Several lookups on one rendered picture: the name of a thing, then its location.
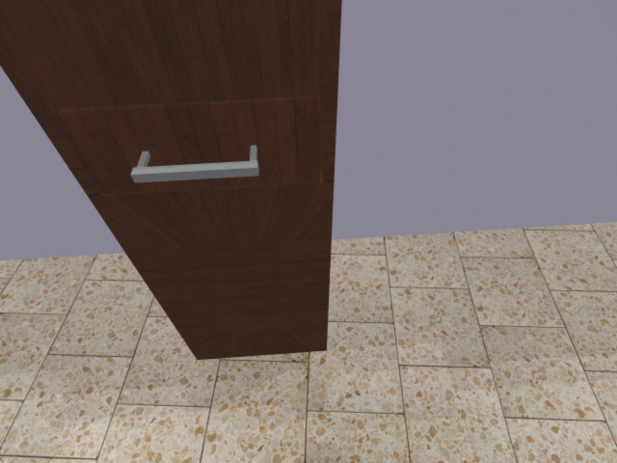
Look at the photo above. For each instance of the cabinet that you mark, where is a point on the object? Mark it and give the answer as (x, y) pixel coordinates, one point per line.
(239, 270)

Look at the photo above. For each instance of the drawer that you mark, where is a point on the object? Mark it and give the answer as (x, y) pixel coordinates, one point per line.
(109, 140)

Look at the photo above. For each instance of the handle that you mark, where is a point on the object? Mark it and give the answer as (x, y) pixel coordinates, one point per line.
(143, 173)

